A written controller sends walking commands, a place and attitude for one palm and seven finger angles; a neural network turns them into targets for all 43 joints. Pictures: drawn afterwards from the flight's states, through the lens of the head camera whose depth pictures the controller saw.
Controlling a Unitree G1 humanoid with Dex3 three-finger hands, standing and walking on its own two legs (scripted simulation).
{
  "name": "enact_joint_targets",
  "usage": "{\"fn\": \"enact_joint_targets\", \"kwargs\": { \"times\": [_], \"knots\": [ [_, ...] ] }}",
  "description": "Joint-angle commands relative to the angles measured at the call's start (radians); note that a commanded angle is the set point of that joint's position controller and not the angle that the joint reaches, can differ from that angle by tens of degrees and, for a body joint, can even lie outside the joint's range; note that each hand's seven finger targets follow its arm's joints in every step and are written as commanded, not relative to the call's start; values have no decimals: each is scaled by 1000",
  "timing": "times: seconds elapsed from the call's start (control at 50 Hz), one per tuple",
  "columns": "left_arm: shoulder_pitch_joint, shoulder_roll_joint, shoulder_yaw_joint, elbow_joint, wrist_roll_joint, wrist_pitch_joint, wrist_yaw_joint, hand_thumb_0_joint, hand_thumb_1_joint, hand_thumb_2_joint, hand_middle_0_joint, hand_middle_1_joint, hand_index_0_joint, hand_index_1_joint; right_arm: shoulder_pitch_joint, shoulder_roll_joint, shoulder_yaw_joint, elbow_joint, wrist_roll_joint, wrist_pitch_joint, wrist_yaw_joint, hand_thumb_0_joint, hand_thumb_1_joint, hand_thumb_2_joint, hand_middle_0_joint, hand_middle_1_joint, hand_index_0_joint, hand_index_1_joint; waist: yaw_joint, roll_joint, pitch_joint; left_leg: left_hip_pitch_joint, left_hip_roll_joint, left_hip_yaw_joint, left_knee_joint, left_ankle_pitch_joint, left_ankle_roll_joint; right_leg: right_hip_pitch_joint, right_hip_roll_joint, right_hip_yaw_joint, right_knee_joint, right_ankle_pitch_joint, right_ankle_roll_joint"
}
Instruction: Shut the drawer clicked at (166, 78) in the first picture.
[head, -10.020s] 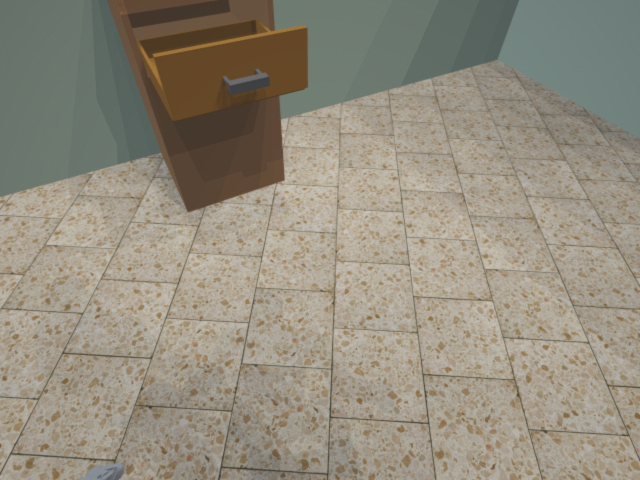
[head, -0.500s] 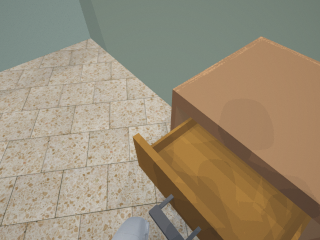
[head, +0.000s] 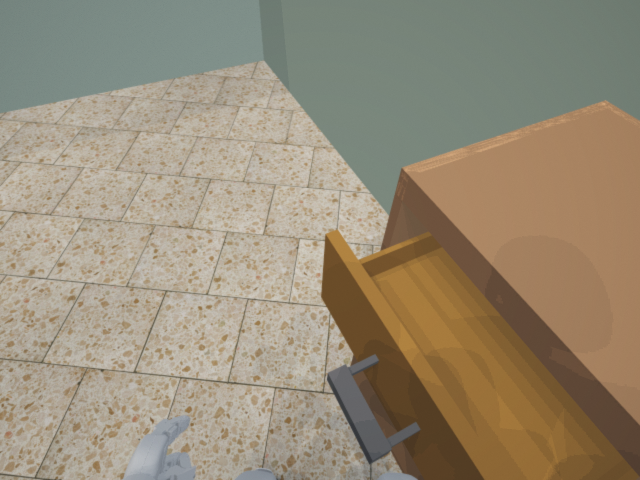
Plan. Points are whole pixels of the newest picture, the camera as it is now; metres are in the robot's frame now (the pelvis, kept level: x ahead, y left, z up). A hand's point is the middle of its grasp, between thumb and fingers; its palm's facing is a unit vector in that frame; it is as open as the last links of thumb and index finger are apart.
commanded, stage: shuffle to correct the standing spot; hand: left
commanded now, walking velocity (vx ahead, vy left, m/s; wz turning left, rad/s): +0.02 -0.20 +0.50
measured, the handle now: (373, 402) +0.23 -0.06 -0.05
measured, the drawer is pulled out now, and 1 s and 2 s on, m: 0.14 0.07 0.07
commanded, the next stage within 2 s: none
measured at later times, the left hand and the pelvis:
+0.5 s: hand out of the picture -0.04 +0.13 -0.18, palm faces +0.23 -0.95 -0.21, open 7.4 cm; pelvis -0.03 -0.06 +0.00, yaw +13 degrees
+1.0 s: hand out of the picture -0.08 +0.07 -0.17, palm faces +0.41 -0.89 -0.20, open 7.2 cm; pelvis -0.06 -0.13 +0.00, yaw +25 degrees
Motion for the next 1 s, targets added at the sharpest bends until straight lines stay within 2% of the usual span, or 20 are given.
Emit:
{"fn": "enact_joint_targets", "kwargs": {
  "times": [0.0, 0.02, 0.06, 0.08, 0.14, 0.26, 0.3, 0.32, 0.34, 0.36, 0.4, 0.44, 0.62, 0.66, 0.7, 0.78, 0.82, 0.86, 0.88, 0.98],
  "knots": [
    [196, 55, 21, -9, -11, -16, 10, 0, 900, 900, -200, -300, -200, -300, -43, -211, -58, -129, 1, -7, -5, 0, -900, -900, 200, 300, 200, 300, 35, 189, -108, -3, 160, -325, -270, -367, 120, 233, 75, -74, -529, 54, -20],
    [239, 90, 32, 7, -7, -21, 11, 0, 900, 900, -200, -300, -200, -300, -37, -192, -63, -133, 6, 2, -1, 0, -900, -900, 200, 300, 200, 300, 45, 89, -92, -89, 94, -244, -176, -417, 70, 335, 57, -40, -704, 90, -39],
    [168, 206, 49, -30, 10, -12, 26, 0, 900, 900, -200, -300, -200, -300, -18, -70, -51, -170, 21, 6, -5, 0, -900, -900, 200, 300, 200, 300, 24, -307, 2, -289, -75, 90, 314, -391, -26, 257, -270, 358, -946, -112, -172],
    [44, 217, 58, -70, 11, -9, 27, 0, 900, 900, -200, -300, -200, -300, 9, -114, -64, -171, 19, 14, -4, 0, -900, -900, 200, 300, 200, 300, -15, -214, -50, -200, -52, 97, 561, -355, -23, 147, -278, 330, -945, 9, -219],
    [27, 112, 39, -33, 11, -41, 37, 0, 900, 900, -200, -300, -200, -300, -57, -132, -57, -156, 24, 2, 9, 0, -900, -900, 200, 300, 200, 300, -3, -265, 39, -255, 15, 88, 672, -269, -13, 177, -171, 134, -821, 298, -218],
    [146, 124, 47, 64, 4, -39, 46, 0, 900, 900, -200, -300, -200, -300, -76, -45, -31, -98, 33, -19, 11, 0, -900, -900, 200, 300, 200, 300, 31, -155, -64, 73, -6, 194, 18, -103, 5, 227, -141, 11, -598, 502, -155],
    [200, 84, 42, 74, -3, -33, 41, 0, 900, 900, -200, -300, -200, -300, 50, -105, -43, -54, 26, -35, 0, 0, -900, -900, 200, 300, 200, 300, -9, -42, -174, 344, 89, 132, -189, 127, 29, 152, -98, -60, -357, 356, -77],
    [260, 43, 34, 73, -8, -31, 31, 0, 900, 900, -200, -300, -200, -300, 87, -165, -55, -46, 19, -33, -7, 0, -900, -900, 200, 300, 200, 300, -11, 173, -210, 438, 271, -89, -217, 307, 109, 24, -14, -142, -154, 87, -23],
    [232, 65, 29, 62, -3, -24, 27, 0, 900, 900, -200, -300, -200, -300, 123, -172, -56, -33, 18, -22, -15, 0, -900, -900, 200, 300, 200, 300, -40, 228, -223, 451, 360, -263, -202, 500, 184, -65, 23, -88, 25, -105, -11],
    [193, 86, 33, 57, -5, -7, 37, 0, 900, 900, -200, -300, -200, -300, 122, -187, -49, -34, 23, -18, -31, 0, -900, -900, 200, 300, 200, 300, -40, 318, -257, 372, 385, -413, -235, 377, 221, -70, 7, 8, 130, -93, -15],
    [99, 115, 45, 47, 2, -7, 18, 0, 900, 900, -200, -300, -200, -300, 5, -184, -47, -55, 15, -23, -37, 0, -900, -900, 200, 300, 200, 300, -8, 135, -85, 190, 331, -366, -277, 72, 231, -133, -14, 31, 212, 17, -2],
    [90, 100, 45, 50, 0, -6, 5, 0, 900, 900, -200, -300, -200, -300, -38, -176, -44, -63, 14, -37, -41, 0, -900, -900, 200, 300, 200, 300, 14, 60, -45, 119, 289, -283, -286, 25, 202, -105, -31, 32, 139, 68, -4],
    [197, 68, 47, 58, -15, -5, 6, 0, 900, 900, -200, -300, -200, -300, -54, -232, -65, -67, 8, -11, -25, 0, -900, -900, 200, 300, 200, 300, 24, 136, -74, 50, 208, -310, -309, -236, 119, 176, 41, -14, -498, 124, -25],
    [214, 92, 50, 62, -12, -19, 9, 0, 900, 900, -200, -300, -200, -300, -31, -181, -62, -67, 18, -10, -20, 0, -900, -900, 200, 300, 200, 300, 30, 20, -44, -59, 118, -211, -213, -251, 62, 300, 12, 36, -746, 217, -45],
    [175, 166, 51, 45, -3, -15, 13, 0, 900, 900, -200, -300, -200, -300, 4, -120, -30, -101, 33, -17, -14, 0, -900, -900, 200, 300, 200, 300, 18, -189, -5, -98, -22, 41, 52, -259, 5, 171, -186, 266, -863, 8, -148],
    [81, 133, 34, 43, -13, -25, 8, 0, 900, 900, -200, -300, -200, -300, 49, -122, -7, -78, 43, -25, -16, 0, -900, -900, 200, 300, 200, 300, -21, -184, -27, 55, 19, 121, 102, -136, 4, 126, -127, 90, -674, 451, -178],
    [119, 102, 29, 58, -17, -19, 9, 0, 900, 900, -200, -300, -200, -300, 87, -134, -9, -49, 33, -36, -18, 0, -900, -900, 200, 300, 200, 300, -23, -56, -32, 171, 82, 49, -110, 7, 26, 65, -60, 8, -518, 310, -108],
    [189, 48, 18, 58, -20, -17, 7, 0, 900, 900, -200, -300, -200, -300, 145, -203, -31, -45, 12, -37, -28, 0, -900, -900, 200, 300, 200, 300, -31, 203, -58, 220, 305, -254, -293, 112, 136, -26, 65, -84, -207, -25, -46],
    [182, 73, 29, 62, -13, -7, 12, 0, 900, 900, -200, -300, -200, -300, 134, -208, -39, -39, 14, -33, -35, 0, -900, -900, 200, 300, 200, 300, -34, 299, -92, 144, 337, -381, -354, -44, 174, -11, 47, -18, -63, -58, -41],
    [150, 80, 31, 87, -16, -6, -7, 0, 900, 900, -200, -300, -200, -300, -23, -213, -29, -45, 18, -32, -36, 0, -900, -900, 200, 300, 200, 300, 8, 65, -42, 66, 293, -325, -370, -233, 169, 41, -4, 9, -227, 27, -39]
  ]
}}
